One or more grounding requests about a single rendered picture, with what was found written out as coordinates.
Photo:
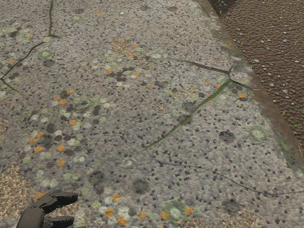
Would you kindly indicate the robot left hand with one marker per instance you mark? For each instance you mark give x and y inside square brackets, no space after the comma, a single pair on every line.
[34,216]

